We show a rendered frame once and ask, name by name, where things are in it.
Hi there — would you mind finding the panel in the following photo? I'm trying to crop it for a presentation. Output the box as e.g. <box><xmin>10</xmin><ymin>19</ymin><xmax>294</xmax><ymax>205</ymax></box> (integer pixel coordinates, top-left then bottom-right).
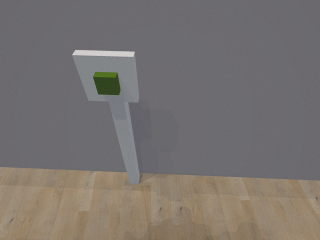
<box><xmin>72</xmin><ymin>50</ymin><xmax>140</xmax><ymax>184</ymax></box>

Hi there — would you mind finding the button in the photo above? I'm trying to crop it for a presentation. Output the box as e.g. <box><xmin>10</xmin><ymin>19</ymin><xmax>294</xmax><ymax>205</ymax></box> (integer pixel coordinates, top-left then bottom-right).
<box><xmin>93</xmin><ymin>72</ymin><xmax>121</xmax><ymax>95</ymax></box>

